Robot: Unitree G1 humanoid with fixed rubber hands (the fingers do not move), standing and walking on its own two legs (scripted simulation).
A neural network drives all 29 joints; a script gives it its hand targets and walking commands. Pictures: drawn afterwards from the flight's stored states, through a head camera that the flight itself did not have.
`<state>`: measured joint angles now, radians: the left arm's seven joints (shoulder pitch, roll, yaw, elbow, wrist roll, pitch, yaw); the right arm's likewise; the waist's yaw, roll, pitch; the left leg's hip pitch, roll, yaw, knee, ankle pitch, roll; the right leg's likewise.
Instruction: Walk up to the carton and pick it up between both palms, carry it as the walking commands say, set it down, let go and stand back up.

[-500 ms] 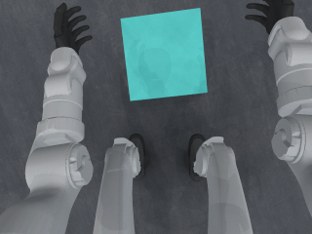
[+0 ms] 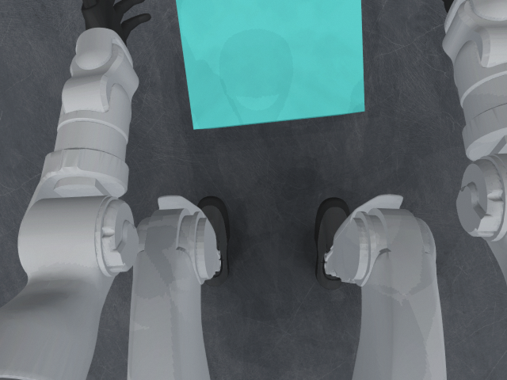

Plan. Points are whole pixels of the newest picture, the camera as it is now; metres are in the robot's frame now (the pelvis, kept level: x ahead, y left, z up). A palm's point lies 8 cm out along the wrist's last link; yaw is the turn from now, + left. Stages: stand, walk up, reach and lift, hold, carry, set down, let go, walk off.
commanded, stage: reach and lift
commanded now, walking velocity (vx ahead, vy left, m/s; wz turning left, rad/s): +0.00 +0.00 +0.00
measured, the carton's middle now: (269, 40) +0.56 +0.00 -0.33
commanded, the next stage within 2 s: none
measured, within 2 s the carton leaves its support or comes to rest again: neither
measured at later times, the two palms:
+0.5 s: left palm (139, 47) +0.54 +0.20 -0.25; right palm (407, 32) +0.54 -0.21 -0.27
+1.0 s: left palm (151, 48) +0.53 +0.18 -0.25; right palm (399, 31) +0.54 -0.20 -0.26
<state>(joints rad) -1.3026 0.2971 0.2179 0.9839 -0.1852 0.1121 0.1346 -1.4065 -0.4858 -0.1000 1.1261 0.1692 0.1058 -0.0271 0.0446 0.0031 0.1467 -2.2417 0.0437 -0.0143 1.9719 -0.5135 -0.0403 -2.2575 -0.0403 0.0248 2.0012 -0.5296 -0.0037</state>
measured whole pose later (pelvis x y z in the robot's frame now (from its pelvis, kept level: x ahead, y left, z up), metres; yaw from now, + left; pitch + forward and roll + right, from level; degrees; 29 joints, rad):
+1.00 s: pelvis -0.01 +0.00 -0.07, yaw +1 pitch +37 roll +2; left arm -1.52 0.35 0.05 1.23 -0.34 0.01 0.14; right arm -1.55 -0.48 0.05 1.27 0.29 0.02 -0.05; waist 0.02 0.04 0.42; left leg -2.33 0.02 -0.02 2.21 -0.52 -0.04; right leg -2.33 -0.05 0.05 2.24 -0.55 0.01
